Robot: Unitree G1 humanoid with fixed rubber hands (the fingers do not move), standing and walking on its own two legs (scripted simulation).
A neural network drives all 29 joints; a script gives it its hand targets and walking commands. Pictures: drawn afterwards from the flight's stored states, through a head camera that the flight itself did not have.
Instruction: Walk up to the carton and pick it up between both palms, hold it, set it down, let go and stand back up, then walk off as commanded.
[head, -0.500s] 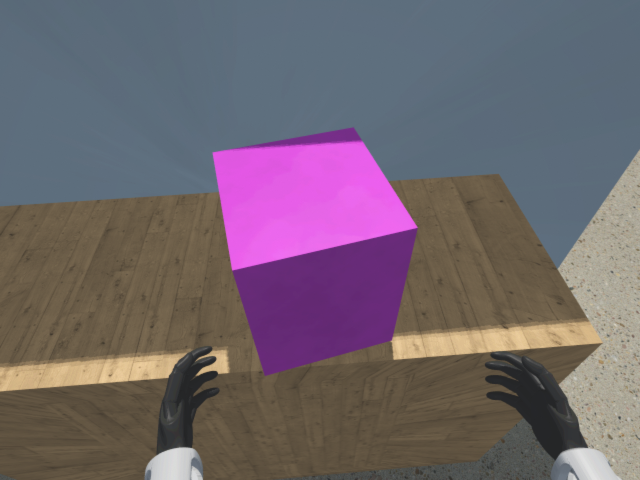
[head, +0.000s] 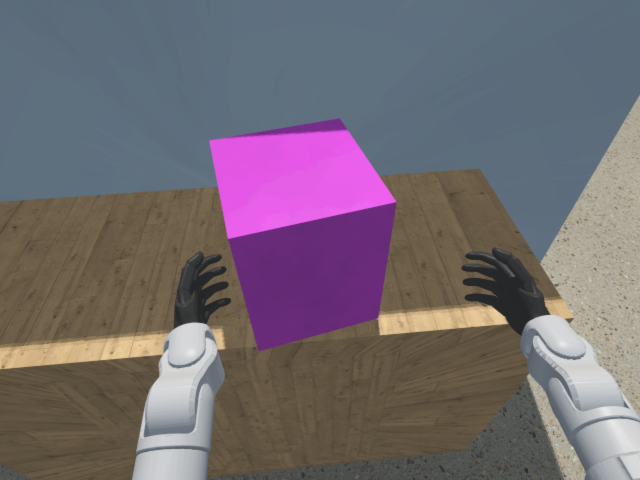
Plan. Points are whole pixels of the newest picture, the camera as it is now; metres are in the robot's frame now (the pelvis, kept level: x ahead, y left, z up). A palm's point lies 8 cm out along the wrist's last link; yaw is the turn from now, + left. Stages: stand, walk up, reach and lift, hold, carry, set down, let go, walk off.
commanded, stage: reach and lift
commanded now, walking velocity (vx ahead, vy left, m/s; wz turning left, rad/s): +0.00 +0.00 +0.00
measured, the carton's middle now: (299, 235) +0.46 +0.09 +0.05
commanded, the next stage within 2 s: none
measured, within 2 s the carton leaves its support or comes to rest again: neither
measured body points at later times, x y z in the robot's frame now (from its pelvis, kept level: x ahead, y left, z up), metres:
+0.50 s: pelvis +0.02 +0.01 +0.00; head +0.03 +0.00 +0.45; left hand +0.34 +0.23 +0.12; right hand +0.42 -0.18 +0.12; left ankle +0.01 +0.17 -0.75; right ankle +0.02 -0.10 -0.75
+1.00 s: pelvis +0.01 +0.01 +0.00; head +0.02 +0.00 +0.45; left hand +0.38 +0.23 +0.16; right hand +0.47 -0.15 +0.16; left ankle +0.01 +0.17 -0.75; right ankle +0.02 -0.10 -0.75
